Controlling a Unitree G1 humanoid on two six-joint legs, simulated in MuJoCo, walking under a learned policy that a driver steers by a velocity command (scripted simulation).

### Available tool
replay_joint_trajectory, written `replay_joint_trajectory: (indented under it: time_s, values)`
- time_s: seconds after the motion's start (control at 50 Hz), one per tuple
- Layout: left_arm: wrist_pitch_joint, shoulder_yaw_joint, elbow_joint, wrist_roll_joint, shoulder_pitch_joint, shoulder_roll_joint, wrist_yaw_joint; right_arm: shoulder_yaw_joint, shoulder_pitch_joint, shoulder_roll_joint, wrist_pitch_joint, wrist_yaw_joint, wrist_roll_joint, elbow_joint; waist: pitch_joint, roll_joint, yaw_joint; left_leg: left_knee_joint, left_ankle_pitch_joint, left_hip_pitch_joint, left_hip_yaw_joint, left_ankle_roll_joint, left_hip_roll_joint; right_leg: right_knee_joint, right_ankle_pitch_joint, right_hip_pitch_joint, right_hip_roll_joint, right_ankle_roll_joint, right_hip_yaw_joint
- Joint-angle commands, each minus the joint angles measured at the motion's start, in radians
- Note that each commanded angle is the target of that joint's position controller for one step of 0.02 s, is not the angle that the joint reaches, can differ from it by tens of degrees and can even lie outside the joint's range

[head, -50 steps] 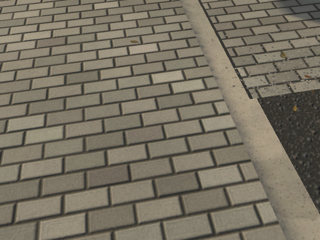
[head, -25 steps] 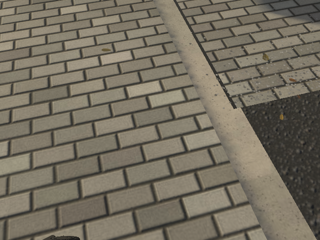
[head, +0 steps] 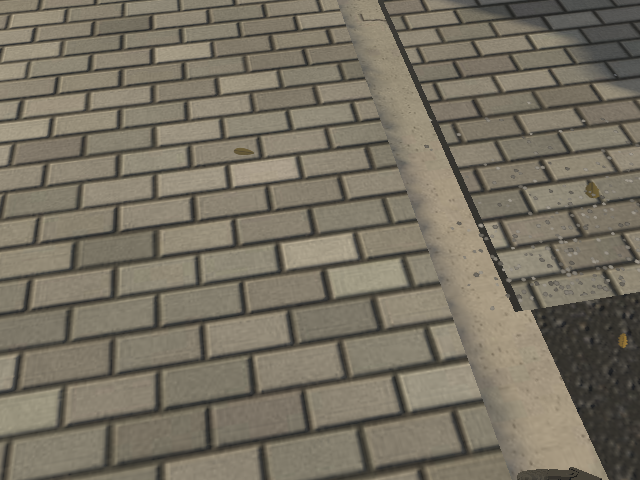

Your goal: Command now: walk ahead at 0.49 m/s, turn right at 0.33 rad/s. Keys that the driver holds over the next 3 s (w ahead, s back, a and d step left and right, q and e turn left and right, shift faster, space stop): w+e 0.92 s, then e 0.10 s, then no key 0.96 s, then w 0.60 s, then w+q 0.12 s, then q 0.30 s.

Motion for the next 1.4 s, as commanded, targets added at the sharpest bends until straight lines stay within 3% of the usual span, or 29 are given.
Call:
replay_joint_trajectory:
  time_s: [0.02,0.04,0.06,0.08,0.1,0.14,0.18,0.28,0.46,0.52,0.56,0.58,0.6,0.62,0.64,0.66,0.7,0.74,0.8,0.92,1.02,1.1,1.12,1.14,1.16,1.18,1.22,1.28,1.4]
  values:
    - [-0.004,0.042,-0.04,0.006,-0.021,0.193,0.01,-0.039,0.102,-0.126,-0.031,-0.019,0.005,-0.029,-0.039,-0.107,-0.115,-0.08,-0.102,0.204,0.013,0.035,-0.066,0.189,0.856,-0.039,-0.268,-0.104,0.148]
    - [-0.004,0.041,-0.044,-0.001,-0.039,0.189,0.005,-0.053,0.263,-0.156,-0.044,-0.031,-0.005,0.018,-0.132,-0.073,-0.185,-0.137,-0.06,0.426,0.002,0.061,-0.054,0.377,0.81,-0.113,-0.22,-0.084,0.113]
    - [-0.007,0.03,-0.081,-0.013,-0.043,0.146,0.002,-0.075,0.434,-0.238,-0.053,-0.049,-0.033,0.036,-0.277,0.02,-0.237,-0.151,-0.181,0.687,-0.222,0.106,0.17,0.661,0.503,-0.299,-0.158,-0.067,0.075]
    - [0.0,0.009,-0.107,-0.05,0.086,0.025,0.003,-0.097,0.437,-0.329,-0.044,-0.049,-0.046,0.027,-0.394,0.24,-0.159,-0.242,-0.223,0.922,-0.662,0.219,0.44,0.974,-0.197,-0.647,0.0,-0.029,0.008]
    - [0.014,0.037,-0.087,-0.021,0.036,0.149,0.011,-0.086,0.374,-0.245,-0.029,-0.043,-0.015,0.013,-0.33,0.091,-0.159,-0.298,-0.328,0.822,-0.701,0.212,0.396,1.059,-0.167,-0.722,-0.054,-0.043,0.085]
    - [0.017,0.042,-0.106,-0.015,-0.078,0.129,-0.002,-0.055,0.242,-0.122,-0.037,-0.038,-0.006,0.001,-0.1,0.017,-0.112,-0.36,-0.215,0.558,-0.386,0.153,0.3,1.005,-0.002,-0.706,-0.133,-0.04,0.089]
    - [0.044,0.046,-0.106,0.01,-0.082,0.113,-0.019,-0.046,0.24,-0.089,-0.05,-0.045,0.002,0.02,-0.049,0.06,-0.073,-0.398,-0.086,0.442,-0.215,0.105,0.231,0.96,0.036,-0.645,-0.163,-0.021,0.08]
    - [0.082,0.044,-0.158,0.017,-0.194,0.084,-0.046,-0.056,0.312,-0.11,-0.08,-0.045,0.015,0.052,-0.016,0.042,-0.058,-0.446,0.075,0.439,-0.039,0.108,0.217,0.919,0.16,-0.745,-0.185,0.007,0.052]
    - [0.074,0.019,-0.28,0.022,-0.497,0.075,-0.074,-0.063,0.428,-0.147,-0.064,-0.055,0.01,0.096,0.049,0.039,-0.126,-0.413,0.26,0.572,0.159,0.092,0.219,0.488,0.296,-0.734,-0.15,-0.021,-0.084]
    - [0.072,0.026,-0.294,0.026,-0.502,0.094,-0.072,-0.069,0.438,-0.175,-0.042,-0.065,0.005,0.106,0.033,0.054,-0.111,-0.3,0.541,0.662,0.204,0.077,0.232,0.418,0.169,-0.668,-0.092,-0.071,-0.131]
    - [0.068,0.042,-0.266,0.025,-0.385,0.121,-0.061,-0.078,0.432,-0.208,-0.022,-0.068,0.004,0.107,-0.047,0.075,-0.055,-0.084,0.789,0.689,0.226,0.072,0.235,0.392,0.065,-0.524,-0.019,-0.117,-0.154]
    - [0.058,0.057,-0.23,0.027,-0.26,0.144,-0.052,-0.08,0.425,-0.218,-0.012,-0.067,0.008,0.101,-0.124,0.06,-0.001,0.108,0.74,0.643,0.235,0.062,0.228,0.329,0.073,-0.369,0.014,-0.145,-0.141]
    - [0.051,0.084,-0.179,0.039,-0.091,0.207,-0.036,-0.076,0.41,-0.206,-0.009,-0.064,0.008,0.077,-0.224,-0.018,0.075,0.395,0.487,0.453,0.243,0.028,0.204,0.264,0.037,-0.108,-0.062,-0.191,0.002]
    - [0.053,0.113,-0.194,0.034,-0.108,0.331,-0.022,-0.051,0.445,-0.078,-0.017,-0.041,0.017,-0.001,-0.303,-0.261,0.0,0.758,-0.42,-0.027,0.215,-0.037,0.021,0.22,0.015,0.223,-0.379,-0.331,0.524]
    - [0.068,0.116,-0.215,0.007,-0.06,0.339,-0.017,-0.068,0.317,-0.166,-0.03,-0.037,0.013,-0.042,-0.359,-0.137,0.057,0.881,-0.489,-0.17,-0.018,-0.045,-0.057,0.08,0.039,0.253,-0.434,-0.368,0.788]
    - [0.072,0.109,-0.198,0.003,-0.109,0.313,-0.008,-0.064,0.236,-0.159,-0.043,-0.033,0.023,-0.068,-0.208,-0.081,0.037,0.849,-0.365,-0.247,-0.064,-0.032,0.01,0.065,0.143,0.16,-0.41,-0.333,0.603]
    - [0.057,0.085,-0.2,-0.009,-0.202,0.219,-0.002,-0.06,0.268,-0.147,-0.048,-0.04,0.015,-0.043,-0.07,-0.005,-0.054,0.668,-0.267,-0.127,-0.065,-0.03,0.071,0.05,0.391,-0.094,-0.315,-0.254,0.406]
    - [0.038,0.068,-0.207,-0.018,-0.238,0.181,-0.002,-0.059,0.315,-0.137,-0.009,-0.037,-0.016,-0.036,-0.077,-0.022,-0.106,0.588,-0.264,-0.016,-0.071,-0.053,0.08,0.028,0.495,-0.204,-0.251,-0.233,0.316]
    - [0.015,0.074,-0.194,-0.02,-0.183,0.215,-0.007,-0.056,0.267,-0.117,0.024,-0.027,-0.019,-0.063,-0.066,-0.034,-0.107,0.491,-0.201,-0.037,-0.05,-0.078,0.069,-0.002,0.505,-0.245,-0.209,-0.227,0.283]
    - [0.015,0.075,-0.175,-0.022,-0.054,0.228,-0.005,-0.049,0.036,-0.126,0.025,-0.019,-0.014,-0.143,-0.018,-0.084,-0.024,0.233,0.028,-0.155,-0.056,-0.09,0.044,-0.013,0.444,-0.167,-0.184,-0.18,0.318]
    - [0.037,0.075,-0.165,-0.013,0.013,0.24,0.014,-0.032,-0.072,-0.115,0.005,-0.021,-0.001,-0.194,-0.021,-0.106,0.014,0.066,0.033,-0.081,-0.03,-0.065,-0.048,0.152,0.837,-0.1,-0.162,-0.132,0.307]
    - [0.033,0.077,-0.2,-0.006,-0.096,0.259,0.024,-0.053,0.194,-0.191,-0.024,-0.037,-0.003,-0.11,-0.115,-0.137,-0.107,-0.084,0.054,0.284,-0.059,0.015,-0.089,0.367,0.97,-0.139,-0.136,-0.044,0.316]
    - [0.023,0.075,-0.208,-0.021,-0.119,0.251,0.019,-0.057,0.296,-0.209,-0.041,-0.047,-0.011,-0.086,-0.156,-0.09,-0.168,-0.179,0.232,0.44,-0.081,0.039,-0.032,0.535,0.859,-0.192,-0.086,-0.023,0.294]
    - [0.014,0.057,-0.242,-0.037,-0.054,0.17,0.018,-0.062,0.37,-0.272,-0.054,-0.054,-0.022,-0.088,-0.286,0.09,-0.145,-0.068,0.749,0.685,-0.272,0.111,0.231,0.816,0.262,-0.345,-0.003,0.003,0.23]
    - [0.028,0.059,-0.227,-0.066,0.122,0.164,0.03,-0.072,0.348,-0.278,-0.036,-0.045,0.008,-0.102,-0.476,0.279,-0.077,-0.054,1.055,0.86,-0.567,0.296,0.446,1.065,-0.34,-0.518,0.119,0.026,0.159]
    - [0.045,0.064,-0.182,-0.017,0.104,0.225,0.037,-0.061,0.301,-0.21,-0.021,-0.035,0.028,-0.126,-0.416,0.098,-0.076,-0.111,0.915,0.735,-0.554,0.292,0.4,1.113,-0.254,-0.561,0.06,0.026,0.186]
    - [0.065,0.06,-0.195,0.001,-0.033,0.207,0.022,-0.023,0.199,-0.096,-0.015,-0.037,0.023,-0.125,-0.209,0.006,-0.065,-0.194,0.657,0.521,-0.35,0.222,0.273,1.017,-0.172,-0.573,-0.001,0.046,0.173]
    - [0.113,0.046,-0.194,0.011,-0.038,0.161,0.0,-0.024,0.188,-0.127,-0.014,-0.04,0.009,-0.088,-0.155,0.081,-0.032,-0.275,0.541,0.32,-0.205,0.182,0.181,0.884,-0.097,-0.43,-0.009,0.066,0.126]
    - [0.134,0.014,-0.189,0.01,-0.126,0.131,-0.005,-0.022,0.163,-0.143,-0.005,-0.03,0.001,-0.064,-0.159,0.108,-0.041,-0.326,0.162,0.216,-0.135,0.179,0.14,0.616,0.029,-0.307,-0.044,0.055,0.063]
Next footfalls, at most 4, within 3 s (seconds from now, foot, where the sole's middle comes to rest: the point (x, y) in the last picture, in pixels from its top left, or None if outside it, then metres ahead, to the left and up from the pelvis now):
0.06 left None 0.20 0.11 -0.77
0.60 right None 0.44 -0.14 -0.77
1.12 left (435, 338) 0.78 -0.16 -0.77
1.52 right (480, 430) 0.57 -0.25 -0.77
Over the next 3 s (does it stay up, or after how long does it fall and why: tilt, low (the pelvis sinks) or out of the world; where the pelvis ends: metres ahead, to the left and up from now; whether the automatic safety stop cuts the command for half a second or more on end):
stays up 0.92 -0.43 -0.04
